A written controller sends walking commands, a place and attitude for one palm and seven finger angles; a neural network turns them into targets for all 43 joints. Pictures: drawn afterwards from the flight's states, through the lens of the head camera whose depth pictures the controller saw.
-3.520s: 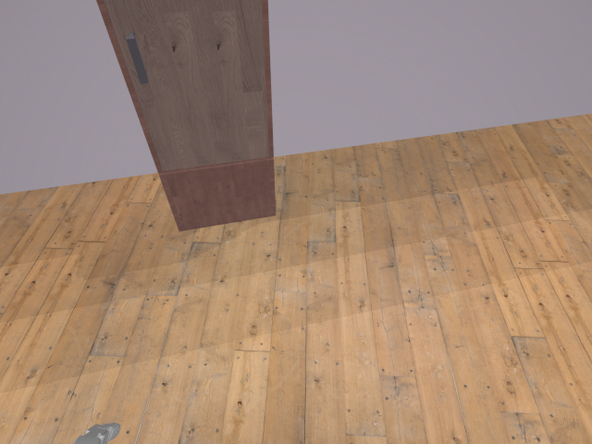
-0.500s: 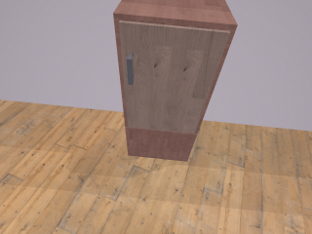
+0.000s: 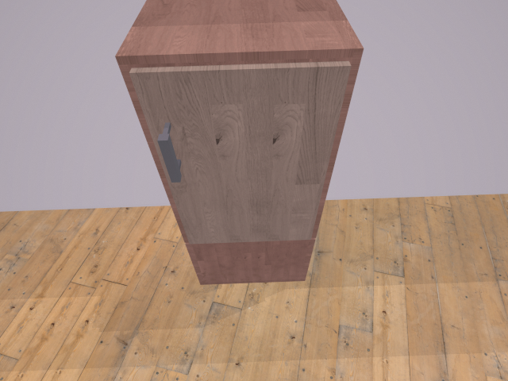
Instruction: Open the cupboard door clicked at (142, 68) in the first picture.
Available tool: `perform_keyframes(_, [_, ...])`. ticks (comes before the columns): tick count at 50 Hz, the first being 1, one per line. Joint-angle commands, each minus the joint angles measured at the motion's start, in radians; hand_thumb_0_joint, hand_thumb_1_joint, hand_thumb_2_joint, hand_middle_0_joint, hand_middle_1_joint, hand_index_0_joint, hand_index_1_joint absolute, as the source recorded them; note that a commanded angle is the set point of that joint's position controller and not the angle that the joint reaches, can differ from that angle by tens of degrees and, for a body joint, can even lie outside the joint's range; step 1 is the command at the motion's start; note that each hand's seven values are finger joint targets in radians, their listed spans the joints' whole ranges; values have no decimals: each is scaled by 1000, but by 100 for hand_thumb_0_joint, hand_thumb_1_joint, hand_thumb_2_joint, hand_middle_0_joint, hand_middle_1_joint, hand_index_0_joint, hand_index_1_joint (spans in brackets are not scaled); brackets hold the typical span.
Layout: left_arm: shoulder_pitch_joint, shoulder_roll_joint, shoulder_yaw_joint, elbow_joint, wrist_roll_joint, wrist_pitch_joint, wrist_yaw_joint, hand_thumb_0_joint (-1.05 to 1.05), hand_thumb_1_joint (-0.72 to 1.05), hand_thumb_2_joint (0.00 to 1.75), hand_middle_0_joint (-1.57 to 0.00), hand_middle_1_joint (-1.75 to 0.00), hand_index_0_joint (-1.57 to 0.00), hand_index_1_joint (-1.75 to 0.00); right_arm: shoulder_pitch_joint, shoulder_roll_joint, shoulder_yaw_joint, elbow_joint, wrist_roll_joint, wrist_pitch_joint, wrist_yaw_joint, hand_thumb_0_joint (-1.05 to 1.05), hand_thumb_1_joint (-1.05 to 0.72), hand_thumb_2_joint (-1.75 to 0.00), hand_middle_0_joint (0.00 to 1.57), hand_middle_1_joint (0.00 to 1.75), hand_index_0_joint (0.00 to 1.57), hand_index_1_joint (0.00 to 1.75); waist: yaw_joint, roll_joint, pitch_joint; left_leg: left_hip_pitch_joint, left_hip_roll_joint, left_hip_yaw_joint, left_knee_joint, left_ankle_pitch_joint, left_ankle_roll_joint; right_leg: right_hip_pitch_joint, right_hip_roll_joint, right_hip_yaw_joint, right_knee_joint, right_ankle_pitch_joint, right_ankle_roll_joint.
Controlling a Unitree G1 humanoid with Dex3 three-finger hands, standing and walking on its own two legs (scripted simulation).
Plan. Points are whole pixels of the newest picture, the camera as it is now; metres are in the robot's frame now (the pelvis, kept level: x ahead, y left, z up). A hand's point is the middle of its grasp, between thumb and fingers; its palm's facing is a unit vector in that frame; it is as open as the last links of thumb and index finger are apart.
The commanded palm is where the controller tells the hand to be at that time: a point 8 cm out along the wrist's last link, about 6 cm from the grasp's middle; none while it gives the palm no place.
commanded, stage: come to a stop and stand still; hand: left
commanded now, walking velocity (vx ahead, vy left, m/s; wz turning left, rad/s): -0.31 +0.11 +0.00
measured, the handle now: (171, 153) +0.55 +0.19 +0.03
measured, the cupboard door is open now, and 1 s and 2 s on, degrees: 0 0 0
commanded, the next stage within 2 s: look again from close up in 1.26 s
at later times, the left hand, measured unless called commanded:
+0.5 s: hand out of the picture +0.00 +0.24 -0.17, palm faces +0.10 -0.98 -0.19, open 7.4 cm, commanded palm none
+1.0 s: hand out of the picture -0.03 +0.16 -0.16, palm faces +0.02 -0.98 -0.21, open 7.3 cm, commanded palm none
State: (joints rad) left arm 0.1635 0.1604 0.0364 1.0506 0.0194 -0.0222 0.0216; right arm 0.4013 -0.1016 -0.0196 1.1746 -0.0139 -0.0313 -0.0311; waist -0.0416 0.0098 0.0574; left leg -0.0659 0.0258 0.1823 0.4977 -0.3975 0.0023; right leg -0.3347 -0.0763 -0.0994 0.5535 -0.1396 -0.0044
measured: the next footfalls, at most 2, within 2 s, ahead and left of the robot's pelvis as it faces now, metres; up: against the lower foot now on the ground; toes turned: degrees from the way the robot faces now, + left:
left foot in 0.32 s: +0.02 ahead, +0.14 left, +0.00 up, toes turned +6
right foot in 0.76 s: -0.04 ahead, -0.10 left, +0.00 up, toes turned -3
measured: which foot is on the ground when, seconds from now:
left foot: down 0.00-0.00, up 0.02-0.30, down 0.32-1.00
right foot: down 0.00-0.32, up 0.34-0.74, down 0.76-1.00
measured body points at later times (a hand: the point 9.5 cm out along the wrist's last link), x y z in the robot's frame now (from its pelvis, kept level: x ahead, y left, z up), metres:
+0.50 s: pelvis -0.03 +0.05 +0.01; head -0.02 +0.07 +0.46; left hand -0.01 +0.29 -0.15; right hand +0.02 -0.19 -0.13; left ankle -0.02 +0.14 -0.73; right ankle -0.03 -0.10 -0.68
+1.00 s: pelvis -0.04 -0.01 +0.01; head -0.04 -0.03 +0.46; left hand -0.03 +0.21 -0.14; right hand -0.07 -0.22 -0.16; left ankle -0.02 +0.14 -0.73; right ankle -0.08 -0.10 -0.73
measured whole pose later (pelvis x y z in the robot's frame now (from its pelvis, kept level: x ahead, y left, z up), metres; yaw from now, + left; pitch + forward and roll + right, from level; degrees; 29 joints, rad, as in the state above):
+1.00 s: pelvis -0.04 -0.01 +0.01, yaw +0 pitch -2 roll +1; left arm 0.27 0.13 0.00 1.15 0.00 0.01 0.04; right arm 0.30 -0.13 -0.01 1.18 -0.01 0.01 -0.03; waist -0.03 0.03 0.02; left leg -0.18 0.07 0.07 0.41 -0.19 -0.05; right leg -0.10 0.02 -0.07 0.42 -0.29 -0.05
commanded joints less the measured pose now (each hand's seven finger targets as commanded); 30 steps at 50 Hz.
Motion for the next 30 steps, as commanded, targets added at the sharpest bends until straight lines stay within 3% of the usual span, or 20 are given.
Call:
perform_keyframes(1, [195, 189, 27, 14, -5, -7, 23, 0, 90, 90, -20, -30, -20, -30, 53, -71, -35, -54, 21, 20, -11, 0, -90, -90, 20, 30, 20, 30, 57, -155, -120, -242, 22, -83, 236, -163, -32, 332, -329, 217, -89, 1021, -198])
perform_keyframes(2, [178, 187, 35, 10, -3, -6, 29, 0, 90, 90, -20, -30, -20, -30, 33, -71, -36, -58, 21, 36, -12, 0, -90, -90, 20, 30, 20, 30, 67, -249, -147, -249, 32, -105, 343, -216, -33, 311, -325, 242, -103, 986, -224])
perform_keyframes(3, [150, 168, 34, 1, -2, -1, 35, 0, 90, 90, -20, -30, -20, -30, 4, -79, -37, -66, 19, 44, -13, 0, -90, -90, 20, 30, 20, 30, 74, -249, -126, -268, 35, -146, 410, -229, -29, 264, -327, 252, -124, 912, -236])
perform_keyframes(6, [63, 164, 47, -43, 9, 20, 43, 0, 90, 90, -20, -30, -20, -30, -19, -64, -43, -83, 15, 60, -6, 0, -90, -90, 20, 30, 20, 30, 54, -139, -114, -297, 22, -174, 462, -182, -30, 204, -298, 195, -137, 728, -218])
perform_keyframes(9, [15, 168, 57, -77, 14, 33, 41, 0, 90, 90, -20, -30, -20, -30, -20, -54, -51, -103, 9, 71, 4, 0, -90, -90, 20, 30, 20, 30, 37, -120, -125, -251, 12, -146, 396, -94, -40, 125, -257, 149, -160, 509, -184])
perform_keyframes(11, [-6, 173, 59, -94, 16, 38, 35, 0, 90, 90, -20, -30, -20, -30, -15, -59, -51, -120, 5, 71, 9, 0, -90, -90, 20, 30, 20, 30, 29, -168, -120, -230, 6, -123, 336, -42, -42, 82, -234, 139, -177, 337, -160])
perform_keyframes(13, [-17, 170, 59, -97, 15, 43, 29, 0, 90, 90, -20, -30, -20, -30, -5, -74, -51, -128, 3, 63, 10, 0, -90, -90, 20, 30, 20, 30, 18, -198, -112, -159, 9, -116, 183, 32, -37, 27, -214, 154, -172, 136, -133])
perform_keyframes(14, [-25, 159, 56, -98, 11, 47, 27, 0, 90, 90, -20, -30, -20, -30, 21, -72, -49, -120, 3, 56, 11, 0, -90, -90, 20, 30, 20, 30, 3, -176, -111, -73, 4, -106, 59, 122, -34, -31, -180, 134, -147, -14, -98])
perform_keyframes(15, [-25, 130, 47, -105, 3, 54, 22, 0, 90, 90, -20, -30, -20, -30, 43, -104, -49, -118, 2, 45, 12, 0, -90, -90, 20, 30, 20, 30, -9, -79, -94, -33, 38, -155, -57, 140, -25, -96, -122, 102, -71, -174, -54])
perform_keyframes(16, [-10, 71, 35, -121, -8, 63, 15, 0, 90, 90, -20, -30, -20, -30, 18, -173, -59, -140, -9, 32, 10, 0, -90, -90, 20, 30, 20, 30, -1, 187, -47, -132, 206, -399, -235, 49, 25, -151, -12, 35, 75, -304, 8])
perform_keyframes(17, [-25, 52, 32, -131, -8, 68, 15, 0, 90, 90, -20, -30, -20, -30, -59, -224, -62, -180, -17, 31, 4, 0, -90, -90, 20, 30, 20, 30, 5, 282, 31, -314, 321, -541, -375, -53, 92, -116, 49, 49, 202, -361, 26])
perform_keyframes(18, [-6, 72, 36, -111, -3, 69, 11, 0, 90, 90, -20, -30, -20, -30, -149, -222, -51, -200, -20, 28, 0, 0, -90, -90, 20, 30, 20, 30, 34, 220, 42, -390, 320, -523, -410, -155, 121, -49, 23, 127, 277, -313, 16])
perform_keyframes(19, [19, 76, 38, -89, 6, 73, 8, 0, 90, 90, -20, -30, -20, -30, -186, -206, -45, -202, -20, 21, -5, 0, -90, -90, 20, 30, 20, 30, 53, 232, 59, -402, 288, -500, -421, -180, 107, -44, 24, 142, 324, -289, 14])
perform_keyframes(21, [89, 78, 39, -46, 7, 70, -5, 0, 90, 90, -20, -30, -20, -30, -211, -193, -35, -203, -17, 17, -12, 0, -90, -90, 20, 30, 20, 30, 72, 126, 58, -312, 242, -405, -381, -118, 90, -94, 39, 151, 395, -211, 24])
perform_keyframes(24, [120, 73, 29, -19, 5, 56, -12, 0, 90, 90, -20, -30, -20, -30, -162, -183, -36, -182, -8, 10, -18, 0, -90, -90, 20, 30, 20, 30, 52, 62, 19, -122, 224, -330, -341, 61, 102, -149, 32, 133, 350, -182, 43])
perform_keyframes(27, [93, 75, 21, -26, 2, 51, -11, 0, 90, 90, -20, -30, -20, -30, -81, -191, -42, -146, -10, 8, -23, 0, -90, -90, 20, 30, 20, 30, 6, 83, -28, 20, 259, -347, -291, 307, 135, -142, 23, 119, 256, -243, 51])
perform_keyframes(30, [81, 64, 13, -23, -4, 50, -11, 0, 90, 90, -20, -30, -20, -30, -50, -211, -48, -120, -11, 12, -26, 0, -90, -90, 20, 30, 20, 30, -14, 120, -70, 86, 282, -335, -227, 552, 158, -82, 24, 101, 151, -317, 47])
